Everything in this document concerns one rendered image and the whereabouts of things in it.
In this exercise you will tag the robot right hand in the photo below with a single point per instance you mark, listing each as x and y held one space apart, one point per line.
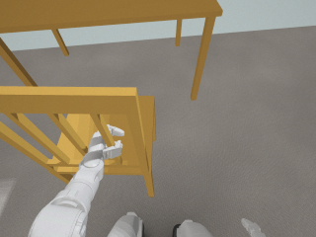
253 229

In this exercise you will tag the chair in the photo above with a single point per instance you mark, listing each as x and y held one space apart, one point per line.
88 109

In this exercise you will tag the right robot shin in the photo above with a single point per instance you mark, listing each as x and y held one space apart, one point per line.
187 220

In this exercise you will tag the robot left forearm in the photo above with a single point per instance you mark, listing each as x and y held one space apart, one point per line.
82 188

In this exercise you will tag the robot left hand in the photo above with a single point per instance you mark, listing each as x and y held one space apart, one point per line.
97 143

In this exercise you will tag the table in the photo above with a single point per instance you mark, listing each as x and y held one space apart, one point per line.
18 16

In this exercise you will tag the robot right thigh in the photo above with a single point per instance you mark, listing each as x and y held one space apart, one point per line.
192 229

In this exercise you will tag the robot left upper arm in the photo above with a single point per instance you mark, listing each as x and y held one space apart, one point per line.
60 221

